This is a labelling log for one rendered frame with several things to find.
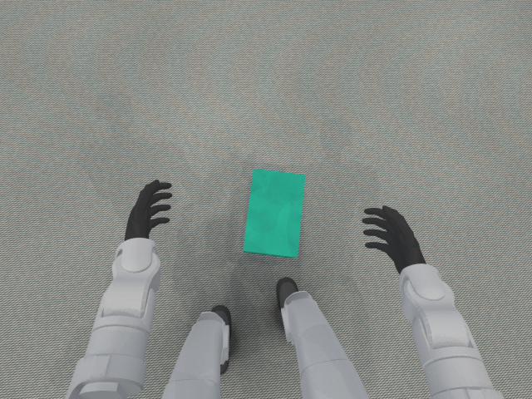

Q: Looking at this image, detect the robot right hand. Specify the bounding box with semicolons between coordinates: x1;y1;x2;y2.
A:
362;205;426;274

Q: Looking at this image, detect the robot left forearm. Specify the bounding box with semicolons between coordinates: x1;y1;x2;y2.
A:
64;238;160;399

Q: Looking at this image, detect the left robot thigh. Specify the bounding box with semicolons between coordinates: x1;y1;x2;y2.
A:
161;320;229;399

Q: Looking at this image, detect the robot thigh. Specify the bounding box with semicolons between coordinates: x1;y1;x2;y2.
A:
281;298;369;399
161;320;229;399

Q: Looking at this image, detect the robot left hand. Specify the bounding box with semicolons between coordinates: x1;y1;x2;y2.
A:
125;180;172;241

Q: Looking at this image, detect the robot right forearm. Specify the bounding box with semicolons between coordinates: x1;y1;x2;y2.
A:
398;264;504;399

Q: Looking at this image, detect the right robot thigh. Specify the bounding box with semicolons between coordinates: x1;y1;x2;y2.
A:
281;298;369;399

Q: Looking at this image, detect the carton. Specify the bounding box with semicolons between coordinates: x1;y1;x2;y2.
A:
243;169;306;259

